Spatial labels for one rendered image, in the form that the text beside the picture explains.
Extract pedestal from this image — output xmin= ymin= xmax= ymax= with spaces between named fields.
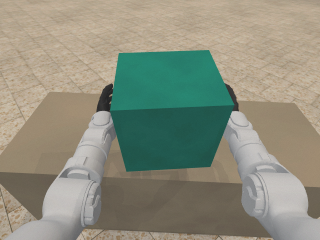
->
xmin=0 ymin=91 xmax=320 ymax=238

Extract robot right upper arm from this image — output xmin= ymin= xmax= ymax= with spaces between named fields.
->
xmin=241 ymin=172 xmax=320 ymax=240

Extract robot left forearm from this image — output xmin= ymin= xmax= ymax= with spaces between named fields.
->
xmin=42 ymin=111 xmax=116 ymax=216

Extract carton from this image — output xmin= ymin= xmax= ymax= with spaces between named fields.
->
xmin=110 ymin=50 xmax=235 ymax=172

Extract robot left hand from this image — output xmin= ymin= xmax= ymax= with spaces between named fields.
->
xmin=96 ymin=83 xmax=113 ymax=113

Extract robot left upper arm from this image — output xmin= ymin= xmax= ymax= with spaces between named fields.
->
xmin=4 ymin=177 xmax=102 ymax=240

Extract robot right hand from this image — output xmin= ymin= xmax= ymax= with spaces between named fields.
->
xmin=224 ymin=83 xmax=239 ymax=112

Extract robot right forearm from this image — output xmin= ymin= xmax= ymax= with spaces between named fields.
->
xmin=223 ymin=111 xmax=308 ymax=211

